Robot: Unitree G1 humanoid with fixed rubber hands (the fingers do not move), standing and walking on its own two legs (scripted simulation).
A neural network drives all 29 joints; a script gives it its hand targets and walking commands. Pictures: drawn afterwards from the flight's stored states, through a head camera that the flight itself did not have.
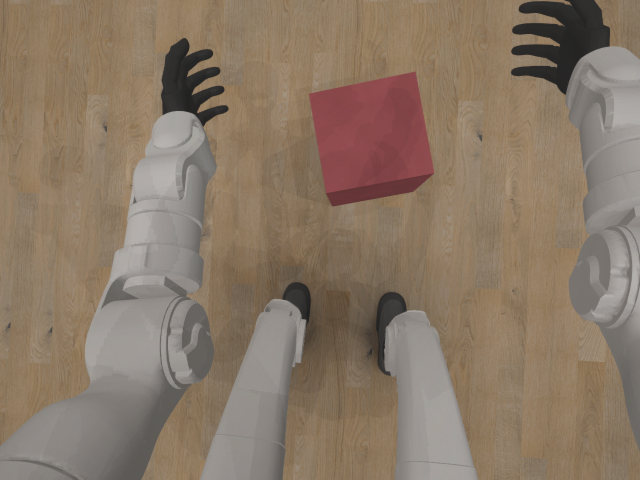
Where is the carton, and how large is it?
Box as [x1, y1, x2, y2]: [309, 72, 433, 205]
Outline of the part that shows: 415,72 309,93 325,189 332,205 412,191 433,173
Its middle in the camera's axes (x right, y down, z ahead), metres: +0.11 -0.20 +0.87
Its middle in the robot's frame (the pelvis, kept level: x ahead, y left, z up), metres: +0.57 -0.01 -0.54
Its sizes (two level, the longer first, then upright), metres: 0.210 0.200 0.250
